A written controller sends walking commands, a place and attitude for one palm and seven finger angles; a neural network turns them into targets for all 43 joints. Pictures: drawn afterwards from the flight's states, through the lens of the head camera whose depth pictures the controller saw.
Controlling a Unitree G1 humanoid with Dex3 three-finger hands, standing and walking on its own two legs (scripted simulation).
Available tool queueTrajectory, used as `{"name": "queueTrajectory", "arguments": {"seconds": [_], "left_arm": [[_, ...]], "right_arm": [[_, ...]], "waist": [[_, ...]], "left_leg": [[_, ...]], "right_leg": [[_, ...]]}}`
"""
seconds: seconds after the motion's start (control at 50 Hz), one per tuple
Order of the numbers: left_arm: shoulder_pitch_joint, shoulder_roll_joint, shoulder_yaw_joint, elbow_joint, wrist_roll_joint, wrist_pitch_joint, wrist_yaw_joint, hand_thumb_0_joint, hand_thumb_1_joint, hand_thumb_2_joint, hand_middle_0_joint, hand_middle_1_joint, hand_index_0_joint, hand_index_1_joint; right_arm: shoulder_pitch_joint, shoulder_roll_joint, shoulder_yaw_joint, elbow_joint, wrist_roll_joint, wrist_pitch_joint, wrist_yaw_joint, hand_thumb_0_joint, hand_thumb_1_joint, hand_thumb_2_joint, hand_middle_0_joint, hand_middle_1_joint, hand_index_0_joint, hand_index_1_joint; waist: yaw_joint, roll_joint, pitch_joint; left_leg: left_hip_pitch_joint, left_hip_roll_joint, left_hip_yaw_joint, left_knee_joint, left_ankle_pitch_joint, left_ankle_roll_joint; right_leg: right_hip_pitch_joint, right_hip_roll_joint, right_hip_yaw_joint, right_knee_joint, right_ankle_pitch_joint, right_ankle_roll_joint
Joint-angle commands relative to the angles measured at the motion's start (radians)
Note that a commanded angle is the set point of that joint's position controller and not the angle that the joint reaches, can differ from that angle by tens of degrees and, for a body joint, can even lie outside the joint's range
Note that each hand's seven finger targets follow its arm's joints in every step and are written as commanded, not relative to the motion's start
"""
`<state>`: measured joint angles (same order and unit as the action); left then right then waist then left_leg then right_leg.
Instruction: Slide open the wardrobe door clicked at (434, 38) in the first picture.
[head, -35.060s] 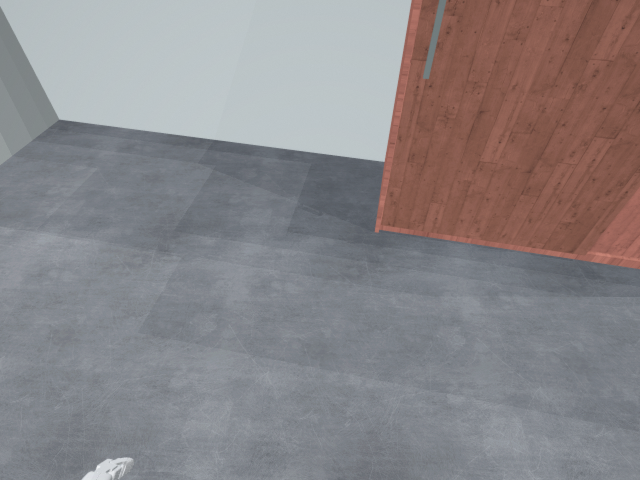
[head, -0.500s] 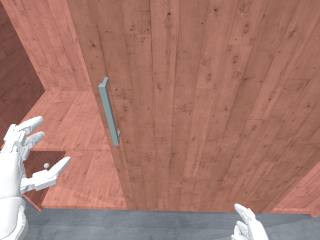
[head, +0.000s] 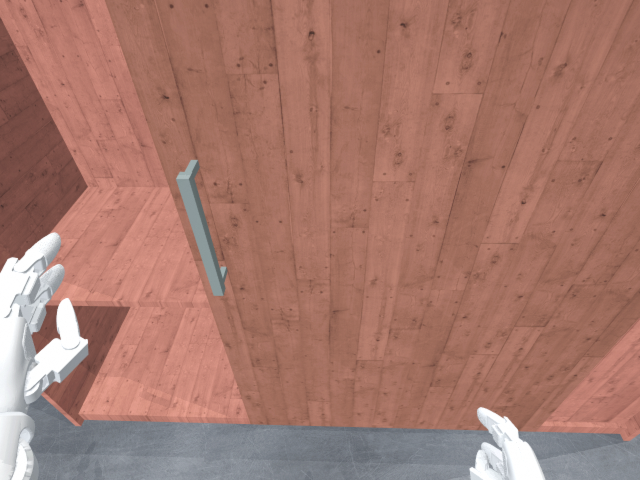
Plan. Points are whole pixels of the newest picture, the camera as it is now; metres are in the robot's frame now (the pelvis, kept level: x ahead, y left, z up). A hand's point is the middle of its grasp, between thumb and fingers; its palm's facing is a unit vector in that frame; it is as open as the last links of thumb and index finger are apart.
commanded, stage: draw the hand back to the body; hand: left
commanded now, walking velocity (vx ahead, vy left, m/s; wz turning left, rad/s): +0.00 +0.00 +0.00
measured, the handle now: (207, 233) +0.43 +0.24 +0.08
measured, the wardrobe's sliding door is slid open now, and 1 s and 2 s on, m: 0.55 0.55 0.55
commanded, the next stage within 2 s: step back with the hand held close in 0.06 s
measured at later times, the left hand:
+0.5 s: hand (70, 366) +0.16 +0.26 +0.15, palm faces +0.33 -0.84 -0.43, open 7.4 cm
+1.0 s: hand out of the picture +0.04 +0.36 +0.16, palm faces +0.49 -0.76 -0.42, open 7.4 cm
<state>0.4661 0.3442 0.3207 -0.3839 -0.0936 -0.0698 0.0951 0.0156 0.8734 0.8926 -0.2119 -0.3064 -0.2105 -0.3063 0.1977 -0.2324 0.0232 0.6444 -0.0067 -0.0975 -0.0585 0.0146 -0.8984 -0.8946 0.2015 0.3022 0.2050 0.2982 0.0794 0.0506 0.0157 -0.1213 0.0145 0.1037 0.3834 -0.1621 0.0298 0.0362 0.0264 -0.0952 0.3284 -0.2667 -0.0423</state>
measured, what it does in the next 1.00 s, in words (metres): shifts its weight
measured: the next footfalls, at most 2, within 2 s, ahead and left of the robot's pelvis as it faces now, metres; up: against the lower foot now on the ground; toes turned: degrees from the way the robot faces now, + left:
right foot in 1.34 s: -0.18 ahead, -0.01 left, +0.00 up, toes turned -1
left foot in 1.44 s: -0.25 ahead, +0.40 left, +0.00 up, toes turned +4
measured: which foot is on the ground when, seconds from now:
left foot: down 0.00-1.00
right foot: down 0.00-1.00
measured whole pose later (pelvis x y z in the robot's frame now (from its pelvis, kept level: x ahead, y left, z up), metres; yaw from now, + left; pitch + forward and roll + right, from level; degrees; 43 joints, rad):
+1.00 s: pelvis -0.13 +0.08 -0.02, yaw +6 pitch -2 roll -5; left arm 0.53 0.43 0.42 -0.57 -0.05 -0.21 0.13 0.02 0.89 0.90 -0.21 -0.30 -0.21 -0.30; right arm 0.19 -0.21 0.01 0.58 0.00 -0.08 -0.06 0.01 -0.90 -0.89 0.20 0.30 0.21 0.30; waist 0.04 0.02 0.05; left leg -0.46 -0.04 0.08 0.50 -0.18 0.04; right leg -0.24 0.05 0.01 0.48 -0.23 -0.01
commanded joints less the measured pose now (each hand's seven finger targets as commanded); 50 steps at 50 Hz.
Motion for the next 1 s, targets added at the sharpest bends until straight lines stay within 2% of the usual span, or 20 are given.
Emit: {"name": "queueTrajectory", "arguments": {"seconds": [0.0,0.14,0.16,0.18,0.2,0.24,0.3,0.36,0.42,0.44,0.48,0.58,0.62,0.64,0.7,0.74,0.84,0.88,0.92,0.98], "left_arm": [[-0.095,0.207,0.133,-0.237,0.0,-0.078,0.024,0.0,0.9,0.9,-0.2,-0.3,-0.2,-0.3],[-0.057,0.188,0.128,-0.184,-0.011,-0.075,0.012,0.0,0.9,0.9,-0.2,-0.3,-0.2,-0.3],[-0.161,0.223,0.145,-0.201,-0.01,-0.08,0.015,0.0,0.9,0.9,-0.2,-0.3,-0.2,-0.3],[-0.262,0.344,0.257,-0.27,0.005,-0.119,0.026,0.0,0.9,0.9,-0.2,-0.3,-0.2,-0.3],[-0.166,0.259,0.191,-0.187,0.006,-0.118,0.019,0.0,0.9,0.9,-0.2,-0.3,-0.2,-0.3],[-0.106,0.231,0.168,-0.17,0.016,-0.113,0.014,0.0,0.9,0.9,-0.2,-0.3,-0.2,-0.3],[-0.023,0.204,0.147,-0.225,0.017,-0.11,0.015,0.0,0.9,0.9,-0.2,-0.3,-0.2,-0.3],[0.028,0.233,0.174,-0.314,0.014,-0.111,0.024,0.0,0.9,0.9,-0.2,-0.3,-0.2,-0.3],[0.057,0.296,0.239,-0.365,0.008,-0.122,0.037,0.0,0.9,0.9,-0.2,-0.3,-0.2,-0.3],[0.072,0.278,0.229,-0.354,0.005,-0.123,0.039,0.0,0.9,0.9,-0.2,-0.3,-0.2,-0.3],[0.069,0.285,0.239,-0.345,0.002,-0.133,0.044,0.0,0.9,0.9,-0.2,-0.3,-0.2,-0.3],[0.046,0.263,0.228,-0.298,0.018,-0.163,0.056,0.0,0.9,0.9,-0.2,-0.3,-0.2,-0.3],[0.033,0.248,0.227,-0.297,0.036,-0.172,0.057,0.0,0.9,0.9,-0.2,-0.3,-0.2,-0.3],[0.028,0.249,0.232,-0.291,0.042,-0.173,0.057,0.0,0.9,0.9,-0.2,-0.3,-0.2,-0.3],[0.047,0.259,0.229,-0.319,0.038,-0.176,0.054,0.0,0.9,0.9,-0.2,-0.3,-0.2,-0.3],[0.083,0.255,0.226,-0.334,0.033,-0.181,0.053,0.0,0.9,0.9,-0.2,-0.3,-0.2,-0.3],[0.013,0.26,0.24,-0.368,0.052,-0.194,0.048,0.0,0.9,0.9,-0.2,-0.3,-0.2,-0.3],[0.011,0.265,0.233,-0.382,0.042,-0.197,0.053,0.0,0.9,0.9,-0.2,-0.3,-0.2,-0.3],[-0.003,0.291,0.241,-0.413,0.036,-0.208,0.061,0.0,0.9,0.9,-0.2,-0.3,-0.2,-0.3],[-0.058,0.274,0.209,-0.386,0.047,-0.217,0.07,0.0,0.9,0.9,-0.2,-0.3,-0.2,-0.3]], "right_arm": [[-0.146,-0.106,-0.044,-0.164,0.001,-0.063,-0.014,0.0,-0.9,-0.9,0.2,0.3,0.2,0.3],[-0.152,-0.104,-0.048,-0.163,0.006,-0.049,-0.016,0.0,-0.9,-0.9,0.2,0.3,0.2,0.3],[-0.16,-0.109,-0.049,-0.156,0.007,-0.046,-0.02,0.0,-0.9,-0.9,0.2,0.3,0.2,0.3],[-0.176,-0.128,-0.049,-0.194,0.016,-0.018,-0.016,0.0,-0.9,-0.9,0.2,0.3,0.2,0.3],[-0.166,-0.108,-0.046,-0.175,0.009,0.002,-0.018,0.0,-0.9,-0.9,0.2,0.3,0.2,0.3],[-0.163,-0.108,-0.047,-0.196,0.011,0.02,-0.017,0.0,-0.9,-0.9,0.2,0.3,0.2,0.3],[-0.141,-0.117,-0.059,-0.226,0.02,0.052,-0.013,0.0,-0.9,-0.9,0.2,0.3,0.2,0.3],[-0.138,-0.12,-0.062,-0.255,0.025,0.072,-0.015,0.0,-0.9,-0.9,0.2,0.3,0.2,0.3],[-0.14,-0.119,-0.065,-0.273,0.023,0.077,-0.024,0.0,-0.9,-0.9,0.2,0.3,0.2,0.3],[-0.134,-0.113,-0.063,-0.277,0.026,0.078,-0.026,0.0,-0.9,-0.9,0.2,0.3,0.2,0.3],[-0.125,-0.118,-0.066,-0.281,0.026,0.077,-0.029,0.0,-0.9,-0.9,0.2,0.3,0.2,0.3],[-0.107,-0.14,-0.069,-0.275,0.019,0.043,-0.038,0.0,-0.9,-0.9,0.2,0.3,0.2,0.3],[-0.117,-0.156,-0.075,-0.28,0.016,0.024,-0.042,0.0,-0.9,-0.9,0.2,0.3,0.2,0.3],[-0.11,-0.153,-0.076,-0.276,0.019,0.019,-0.042,0.0,-0.9,-0.9,0.2,0.3,0.2,0.3],[-0.09,-0.139,-0.08,-0.27,0.021,-0.001,-0.034,0.0,-0.9,-0.9,0.2,0.3,0.2,0.3],[-0.089,-0.134,-0.077,-0.264,0.02,-0.013,-0.03,0.0,-0.9,-0.9,0.2,0.3,0.2,0.3],[-0.084,-0.152,-0.092,-0.243,0.012,-0.029,-0.029,0.0,-0.9,-0.9,0.2,0.3,0.2,0.3],[-0.073,-0.131,-0.092,-0.236,0.011,-0.035,-0.025,0.0,-0.9,-0.9,0.2,0.3,0.2,0.3],[-0.064,-0.122,-0.091,-0.214,0.01,-0.039,-0.022,0.0,-0.9,-0.9,0.2,0.3,0.2,0.3],[-0.042,-0.108,-0.097,-0.176,0.007,-0.032,-0.017,0.0,-0.9,-0.9,0.2,0.3,0.2,0.3]], "waist": [[0.003,0.026,-0.064],[0.002,-0.043,-0.024],[-0.005,-0.043,-0.027],[-0.029,-0.064,0.048],[-0.038,-0.125,0.029],[-0.037,-0.138,-0.024],[-0.04,-0.051,-0.136],[-0.042,-0.005,-0.191],[-0.041,-0.024,-0.188],[-0.046,-0.033,-0.171],[-0.051,-0.038,-0.133],[-0.061,0.058,-0.032],[-0.051,0.151,-0.04],[-0.045,0.154,-0.051],[-0.044,0.061,-0.111],[-0.047,0.049,-0.136],[-0.05,0.08,-0.135],[-0.05,0.035,-0.151],[-0.063,-0.036,-0.179],[-0.091,-0.197,-0.096]], "left_leg": [[0.143,0.007,-0.082,-0.02,0.153,0.009],[0.126,0.01,-0.076,-0.026,0.148,0.015],[0.13,0.005,-0.074,-0.023,0.131,0.016],[0.071,0.031,-0.075,0.06,0.075,0.035],[0.043,0.026,-0.079,0.095,0.088,0.035],[0.043,0.021,-0.06,0.111,0.152,0.036],[0.063,0.033,-0.042,0.107,0.252,0.044],[0.071,0.054,-0.061,0.093,0.305,0.043],[0.035,0.065,-0.088,0.076,0.234,0.036],[0.01,0.073,-0.1,0.068,0.211,0.036],[-0.039,0.079,-0.12,0.05,0.096,0.032],[-0.212,0.135,-0.241,-0.118,-0.333,0.042],[-0.37,0.176,-0.314,-0.241,-0.524,0.061],[-0.433,0.195,-0.333,-0.27,-0.557,0.068],[-0.307,0.173,-0.301,-0.207,-0.406,0.046],[-0.267,0.159,-0.295,-0.189,-0.382,0.034],[-0.37,0.172,-0.303,-0.24,-0.554,0.003],[-0.233,0.132,-0.257,-0.164,-0.397,-0.031],[-0.017,0.072,-0.171,0.026,-0.234,-0.042],[0.147,0.011,-0.182,0.442,-0.19,-0.035]], "right_leg": [[-0.173,-0.044,0.096,-0.085,0.243,0.026],[-0.179,-0.049,0.1,-0.094,0.256,0.036],[-0.193,-0.049,0.106,-0.105,0.238,0.038],[-0.337,-0.116,0.183,-0.15,0.334,0.096],[-0.32,-0.14,0.156,-0.122,0.427,0.112],[-0.291,-0.147,0.139,-0.074,0.588,0.135],[-0.249,-0.142,0.123,-0.002,0.628,0.155],[-0.254,-0.122,0.118,0.03,0.511,0.136],[-0.275,-0.112,0.13,0.027,0.365,0.109],[-0.275,-0.111,0.134,0.03,0.324,0.098],[-0.301,-0.109,0.148,0.012,0.19,0.079],[-0.306,-0.052,0.131,0.025,-0.174,0.04],[-0.161,0.0,0.092,0.162,-0.138,0.039],[-0.094,0.017,0.082,0.231,-0.09,0.037],[-0.157,0.008,0.091,0.187,-0.047,0.027],[-0.178,0.007,0.112,0.148,-0.06,0.025],[-0.115,0.048,0.109,0.203,-0.146,0.009],[-0.223,0.02,0.133,0.121,-0.13,-0.011],[-0.426,-0.052,0.223,0.011,-0.161,-0.046],[-0.789,-0.267,0.447,-0.166,-0.301,-0.122]]}}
